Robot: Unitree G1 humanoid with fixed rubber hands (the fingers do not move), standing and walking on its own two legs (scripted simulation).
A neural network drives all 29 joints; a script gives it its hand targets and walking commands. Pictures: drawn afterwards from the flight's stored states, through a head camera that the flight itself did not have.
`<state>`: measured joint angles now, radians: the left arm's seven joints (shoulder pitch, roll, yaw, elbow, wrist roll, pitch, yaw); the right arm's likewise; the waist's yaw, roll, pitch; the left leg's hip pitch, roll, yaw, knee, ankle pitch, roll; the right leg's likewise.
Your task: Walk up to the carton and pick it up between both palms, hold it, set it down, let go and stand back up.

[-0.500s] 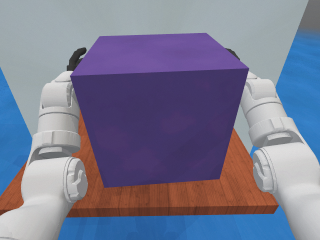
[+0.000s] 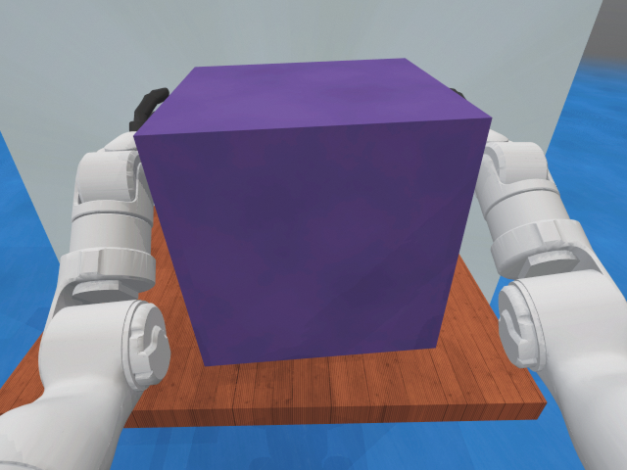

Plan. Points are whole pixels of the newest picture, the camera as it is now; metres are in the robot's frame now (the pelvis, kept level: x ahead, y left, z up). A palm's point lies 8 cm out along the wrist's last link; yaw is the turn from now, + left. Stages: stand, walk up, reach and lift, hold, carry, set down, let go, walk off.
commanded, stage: hold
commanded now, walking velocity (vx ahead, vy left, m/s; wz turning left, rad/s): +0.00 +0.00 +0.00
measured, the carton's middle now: (311, 202) +0.37 +0.01 +0.24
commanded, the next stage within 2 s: none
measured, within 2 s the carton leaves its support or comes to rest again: neither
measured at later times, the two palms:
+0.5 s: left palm (151, 142) +0.36 +0.19 +0.32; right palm (472, 138) +0.37 -0.18 +0.33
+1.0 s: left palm (153, 141) +0.36 +0.19 +0.32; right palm (475, 137) +0.37 -0.18 +0.33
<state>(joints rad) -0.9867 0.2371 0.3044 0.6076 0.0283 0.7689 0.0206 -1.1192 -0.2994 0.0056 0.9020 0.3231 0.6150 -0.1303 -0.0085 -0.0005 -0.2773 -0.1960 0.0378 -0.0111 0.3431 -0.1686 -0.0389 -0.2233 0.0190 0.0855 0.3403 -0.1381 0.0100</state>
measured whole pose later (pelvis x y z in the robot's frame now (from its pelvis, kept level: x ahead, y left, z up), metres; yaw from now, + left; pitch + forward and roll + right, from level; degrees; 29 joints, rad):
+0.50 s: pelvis +0.00 +0.00 +0.00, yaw +0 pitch +1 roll +0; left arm -1.00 0.24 0.30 0.61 0.03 0.80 0.01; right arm -1.14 -0.31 0.01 0.89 0.33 0.66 -0.14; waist -0.02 0.01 -0.30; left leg -0.20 0.04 -0.01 0.34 -0.17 -0.04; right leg -0.22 0.02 0.09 0.34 -0.14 0.01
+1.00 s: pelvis +0.00 +0.00 +0.00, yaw +0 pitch +1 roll +0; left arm -1.00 0.24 0.30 0.61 0.03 0.81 0.01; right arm -1.14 -0.32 0.01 0.89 0.34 0.68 -0.14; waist -0.02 0.01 -0.30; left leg -0.19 0.04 -0.01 0.34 -0.17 -0.04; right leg -0.22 0.02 0.09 0.34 -0.14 0.01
